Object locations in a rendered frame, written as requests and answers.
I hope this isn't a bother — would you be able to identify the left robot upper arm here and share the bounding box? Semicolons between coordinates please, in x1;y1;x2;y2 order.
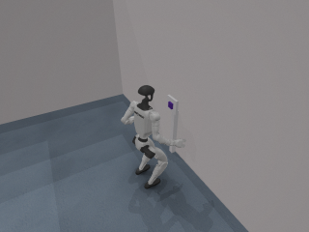
121;101;139;125

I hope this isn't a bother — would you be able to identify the robot right hand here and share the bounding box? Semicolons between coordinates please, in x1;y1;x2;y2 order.
176;138;186;148

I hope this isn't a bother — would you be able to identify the right robot forearm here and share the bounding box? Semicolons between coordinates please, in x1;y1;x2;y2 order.
155;134;177;146

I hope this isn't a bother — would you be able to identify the robot right shin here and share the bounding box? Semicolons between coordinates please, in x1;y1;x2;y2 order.
148;161;168;185

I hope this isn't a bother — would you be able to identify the panel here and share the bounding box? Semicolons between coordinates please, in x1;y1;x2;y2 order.
167;95;179;153

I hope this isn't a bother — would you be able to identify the left robot forearm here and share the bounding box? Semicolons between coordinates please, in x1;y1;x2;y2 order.
128;116;134;125

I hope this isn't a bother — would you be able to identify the robot left shin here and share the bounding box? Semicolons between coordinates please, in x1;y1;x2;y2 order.
139;153;150;170

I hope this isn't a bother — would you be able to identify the robot shin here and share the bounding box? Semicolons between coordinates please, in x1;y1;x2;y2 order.
148;161;168;185
139;153;150;170

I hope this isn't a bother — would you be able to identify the button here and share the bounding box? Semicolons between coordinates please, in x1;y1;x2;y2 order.
168;101;174;109

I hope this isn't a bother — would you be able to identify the right robot upper arm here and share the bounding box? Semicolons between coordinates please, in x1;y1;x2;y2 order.
150;110;161;141

